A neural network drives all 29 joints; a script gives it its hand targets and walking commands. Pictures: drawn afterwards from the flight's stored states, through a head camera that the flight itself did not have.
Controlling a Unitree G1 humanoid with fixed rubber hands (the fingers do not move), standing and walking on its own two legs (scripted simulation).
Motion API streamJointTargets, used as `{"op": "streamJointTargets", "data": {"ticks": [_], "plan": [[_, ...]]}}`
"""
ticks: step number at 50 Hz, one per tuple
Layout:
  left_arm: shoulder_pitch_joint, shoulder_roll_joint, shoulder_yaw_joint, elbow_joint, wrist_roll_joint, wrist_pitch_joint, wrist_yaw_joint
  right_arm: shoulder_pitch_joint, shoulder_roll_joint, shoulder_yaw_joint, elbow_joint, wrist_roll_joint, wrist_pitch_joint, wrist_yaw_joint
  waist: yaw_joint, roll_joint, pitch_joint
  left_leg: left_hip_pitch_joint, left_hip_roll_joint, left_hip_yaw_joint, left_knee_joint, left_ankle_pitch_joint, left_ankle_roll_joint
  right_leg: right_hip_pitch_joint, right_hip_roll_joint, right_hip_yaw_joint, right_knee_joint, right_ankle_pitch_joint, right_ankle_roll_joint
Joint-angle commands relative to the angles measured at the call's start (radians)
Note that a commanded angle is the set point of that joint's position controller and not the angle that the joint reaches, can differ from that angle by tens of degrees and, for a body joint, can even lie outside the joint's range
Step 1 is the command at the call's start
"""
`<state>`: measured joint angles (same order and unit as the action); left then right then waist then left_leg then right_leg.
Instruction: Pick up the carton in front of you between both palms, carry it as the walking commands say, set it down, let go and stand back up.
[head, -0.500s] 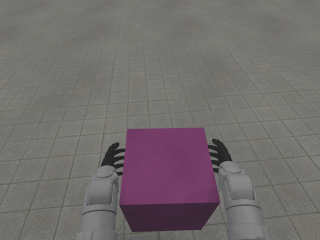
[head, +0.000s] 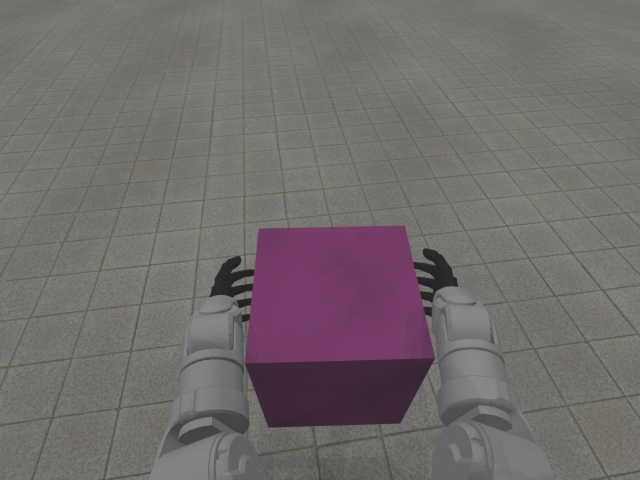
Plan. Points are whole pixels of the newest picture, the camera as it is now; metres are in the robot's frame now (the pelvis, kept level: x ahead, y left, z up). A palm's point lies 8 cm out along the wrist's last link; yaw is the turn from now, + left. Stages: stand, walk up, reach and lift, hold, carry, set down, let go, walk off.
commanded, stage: set down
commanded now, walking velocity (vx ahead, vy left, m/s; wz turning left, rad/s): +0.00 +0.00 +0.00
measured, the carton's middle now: (333, 331) +0.33 +0.00 -0.04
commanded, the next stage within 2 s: none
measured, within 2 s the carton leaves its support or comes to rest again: neither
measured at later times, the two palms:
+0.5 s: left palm (252, 349) +0.38 +0.14 -0.18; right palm (414, 346) +0.37 -0.16 -0.17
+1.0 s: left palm (264, 365) +0.43 +0.14 -0.33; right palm (400, 366) +0.41 -0.16 -0.32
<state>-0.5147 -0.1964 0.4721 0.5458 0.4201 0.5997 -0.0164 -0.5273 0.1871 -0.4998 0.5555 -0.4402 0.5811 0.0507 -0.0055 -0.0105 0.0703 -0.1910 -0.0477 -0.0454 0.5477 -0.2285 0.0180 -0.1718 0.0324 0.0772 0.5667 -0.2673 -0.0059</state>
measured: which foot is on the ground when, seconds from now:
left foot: down 0.00-1.00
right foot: down 0.00-1.00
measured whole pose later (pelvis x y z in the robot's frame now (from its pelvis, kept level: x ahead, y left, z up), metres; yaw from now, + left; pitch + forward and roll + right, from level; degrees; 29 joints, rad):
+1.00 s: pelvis -0.04 +0.00 -0.23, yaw -1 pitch +45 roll -2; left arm -0.92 0.02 0.36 0.73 0.18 0.20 0.06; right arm -0.87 0.06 -0.46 0.64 -0.15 0.19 -0.08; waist -0.03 0.00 -0.17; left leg -1.92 -0.11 -0.08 1.62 -0.48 -0.03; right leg -1.88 0.12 0.06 1.62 -0.53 0.05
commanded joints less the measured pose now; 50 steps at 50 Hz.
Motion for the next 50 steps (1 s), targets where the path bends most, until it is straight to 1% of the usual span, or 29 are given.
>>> {"op": "streamJointTargets", "data": {"ticks": [1,3,4,7,10,13,16,18,20,23,26,29,33,36,40,44,50], "plan": [[-0.515,-0.723,-0.275,0.128,-0.112,-0.074,-0.174,-0.492,0.712,0.27,0.128,0.1,-0.066,0.162,-0.004,0.014,-0.102,-0.041,-0.016,-0.037,-0.086,-0.176,0.007,-0.189,0.046,-0.017,-0.079,-0.136,-0.035],[-0.474,-0.653,-0.226,0.135,-0.075,-0.124,-0.159,-0.454,0.657,0.232,0.123,0.069,-0.11,0.142,0.002,0.008,-0.132,-0.101,-0.026,-0.024,-0.033,-0.085,0.007,-0.242,0.052,-0.021,-0.04,-0.073,-0.028],[-0.464,-0.625,-0.218,0.133,-0.067,-0.155,-0.154,-0.442,0.639,0.227,0.118,0.064,-0.139,0.136,0.004,0.007,-0.161,-0.127,-0.031,-0.022,-0.004,-0.037,0.006,-0.268,0.056,-0.021,-0.017,-0.035,-0.022],[-0.453,-0.602,-0.259,0.116,-0.079,-0.263,-0.146,-0.426,0.64,0.265,0.097,0.082,-0.241,0.126,0.002,0.004,-0.287,-0.194,-0.049,-0.021,0.08,0.101,0.0,-0.341,0.069,-0.017,0.053,0.092,-0.004],[-0.472,-0.66,-0.37,0.107,-0.124,-0.377,-0.147,-0.443,0.688,0.372,0.086,0.136,-0.355,0.121,-0.007,0.009,-0.458,-0.257,-0.066,-0.024,0.182,0.214,-0.007,-0.422,0.086,-0.016,0.147,0.199,0.01],[-0.516,-0.728,-0.504,0.086,-0.184,-0.466,-0.145,-0.479,0.763,0.506,0.071,0.201,-0.443,0.113,-0.017,0.012,-0.701,-0.311,-0.074,-0.03,0.29,0.316,-0.016,-0.479,0.096,-0.015,0.252,0.3,0.024],[-0.549,-0.779,-0.627,0.035,-0.237,-0.513,-0.139,-0.502,0.817,0.639,0.02,0.264,-0.493,0.097,-0.016,0.016,-0.97,-0.36,-0.079,-0.031,0.396,0.431,-0.021,-0.532,0.102,-0.015,0.356,0.412,0.039],[-0.555,-0.787,-0.689,-0.001,-0.265,-0.521,-0.132,-0.509,0.827,0.702,-0.021,0.299,-0.503,0.084,-0.014,0.023,-1.105,-0.394,-0.083,-0.027,0.454,0.474,-0.028,-0.576,0.107,-0.017,0.409,0.445,0.047],[-0.56,-0.783,-0.714,-0.018,-0.281,-0.512,-0.129,-0.518,0.826,0.731,-0.043,0.323,-0.494,0.079,-0.013,0.025,-1.165,-0.459,-0.088,-0.018,0.495,0.44,-0.036,-0.629,0.112,-0.023,0.448,0.418,0.054],[-0.568,-0.775,-0.707,0.009,-0.282,-0.48,-0.133,-0.53,0.832,0.733,-0.031,0.332,-0.459,0.078,-0.007,0.021,-1.125,-0.606,-0.096,0.001,0.527,0.277,-0.043,-0.713,0.115,-0.032,0.487,0.291,0.059],[-0.6,-0.768,-0.663,0.062,-0.27,-0.443,-0.142,-0.56,0.832,0.687,0.012,0.321,-0.418,0.084,-0.006,0.02,-1.03,-0.737,-0.098,0.013,0.554,0.127,-0.037,-0.827,0.116,-0.039,0.52,0.15,0.058],[-0.635,-0.759,-0.614,0.115,-0.259,-0.418,-0.147,-0.599,0.827,0.627,0.063,0.301,-0.39,0.088,-0.007,0.021,-0.982,-0.836,-0.101,0.018,0.592,0.06,-0.033,-0.918,0.118,-0.044,0.559,0.083,0.054],[-0.691,-0.742,-0.566,0.164,-0.254,-0.414,-0.144,-0.655,0.811,0.572,0.11,0.286,-0.386,0.084,-0.014,0.025,-0.991,-0.926,-0.108,0.021,0.662,0.046,-0.034,-1.019,0.124,-0.054,0.631,0.063,0.054],[-0.738,-0.73,-0.551,0.182,-0.258,-0.422,-0.134,-0.702,0.795,0.554,0.124,0.289,-0.393,0.076,-0.019,0.032,-1.026,-0.976,-0.113,0.023,0.72,0.051,-0.039,-1.088,0.13,-0.063,0.691,0.062,0.055],[-0.81,-0.712,-0.551,0.183,-0.272,-0.431,-0.118,-0.773,0.773,0.552,0.12,0.308,-0.404,0.065,-0.022,0.042,-1.093,-1.023,-0.118,0.029,0.798,0.052,-0.047,-1.162,0.14,-0.079,0.773,0.054,0.059],[-0.878,-0.704,-0.574,0.175,-0.297,-0.432,-0.097,-0.839,0.756,0.569,0.107,0.337,-0.408,0.053,-0.026,0.052,-1.156,-1.049,-0.121,0.038,0.873,0.044,-0.055,-1.224,0.149,-0.098,0.85,0.037,0.062],[-0.981,-0.681,-0.592,0.171,-0.326,-0.421,-0.076,-0.941,0.735,0.578,0.101,0.371,-0.398,0.048,-0.026,0.064,-1.207,-1.093,-0.124,0.049,0.973,0.018,-0.061,-1.314,0.156,-0.124,0.957,0.0,0.064]]}}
